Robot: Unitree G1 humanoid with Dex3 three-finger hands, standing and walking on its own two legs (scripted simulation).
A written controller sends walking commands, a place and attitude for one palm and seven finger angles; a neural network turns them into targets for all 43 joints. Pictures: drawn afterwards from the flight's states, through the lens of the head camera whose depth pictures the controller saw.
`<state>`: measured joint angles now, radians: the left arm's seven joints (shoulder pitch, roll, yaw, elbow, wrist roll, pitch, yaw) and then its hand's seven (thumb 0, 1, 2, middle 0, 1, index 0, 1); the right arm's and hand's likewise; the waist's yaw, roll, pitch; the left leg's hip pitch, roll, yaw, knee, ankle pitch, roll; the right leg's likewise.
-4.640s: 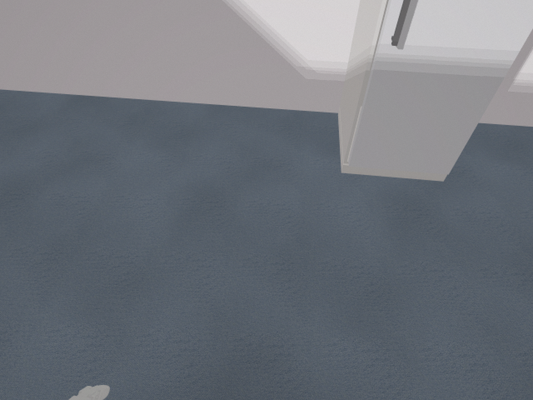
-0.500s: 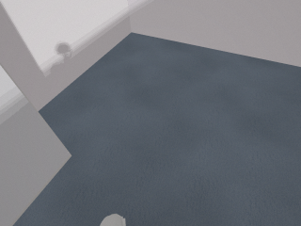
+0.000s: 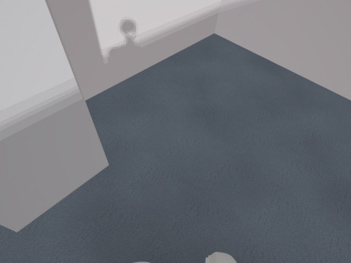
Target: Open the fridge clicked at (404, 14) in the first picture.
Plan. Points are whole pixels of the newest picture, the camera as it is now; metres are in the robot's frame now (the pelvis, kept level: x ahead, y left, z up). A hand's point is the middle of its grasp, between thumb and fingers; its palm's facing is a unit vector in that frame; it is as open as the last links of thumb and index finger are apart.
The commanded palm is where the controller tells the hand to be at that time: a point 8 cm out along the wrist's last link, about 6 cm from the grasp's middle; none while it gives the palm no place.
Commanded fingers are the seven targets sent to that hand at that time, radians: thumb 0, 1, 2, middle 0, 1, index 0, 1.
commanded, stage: turn to face it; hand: left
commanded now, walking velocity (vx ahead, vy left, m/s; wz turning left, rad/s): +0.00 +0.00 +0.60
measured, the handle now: out of the picture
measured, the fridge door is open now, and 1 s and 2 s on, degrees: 0 0 0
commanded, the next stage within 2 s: take the last steps up to it in 1.34 s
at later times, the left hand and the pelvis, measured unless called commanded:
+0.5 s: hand out of the picture +0.06 +0.14 -0.14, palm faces +0.30 -0.91 -0.29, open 7.3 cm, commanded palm none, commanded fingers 0.00 0.90 0.90 -0.20 -0.30 -0.20 -0.30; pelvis +0.02 -0.08 +0.00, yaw +19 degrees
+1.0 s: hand out of the picture -0.11 +0.18 -0.17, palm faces +0.62 -0.74 -0.26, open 7.3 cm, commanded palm none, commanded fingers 0.00 0.90 0.90 -0.20 -0.30 -0.20 -0.30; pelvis -0.02 -0.03 +0.00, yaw +37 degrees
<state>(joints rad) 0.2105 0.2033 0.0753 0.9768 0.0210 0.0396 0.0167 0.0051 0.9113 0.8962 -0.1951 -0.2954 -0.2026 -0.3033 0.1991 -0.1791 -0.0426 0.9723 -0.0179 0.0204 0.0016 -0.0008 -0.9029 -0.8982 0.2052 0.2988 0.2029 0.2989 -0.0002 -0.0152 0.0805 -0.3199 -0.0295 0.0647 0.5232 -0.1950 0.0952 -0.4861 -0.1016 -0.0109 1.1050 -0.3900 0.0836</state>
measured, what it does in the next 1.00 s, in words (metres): steps on the spot, turning left: right foot, then left foot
